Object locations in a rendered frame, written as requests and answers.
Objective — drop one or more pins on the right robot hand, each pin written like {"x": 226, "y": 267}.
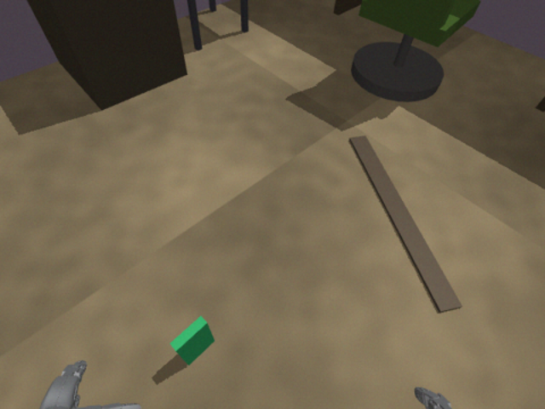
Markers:
{"x": 431, "y": 400}

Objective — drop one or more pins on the carton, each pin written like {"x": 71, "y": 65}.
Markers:
{"x": 193, "y": 341}

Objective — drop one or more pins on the office chair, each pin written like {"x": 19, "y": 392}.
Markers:
{"x": 399, "y": 71}

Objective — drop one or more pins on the left robot hand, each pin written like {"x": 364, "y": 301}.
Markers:
{"x": 63, "y": 390}

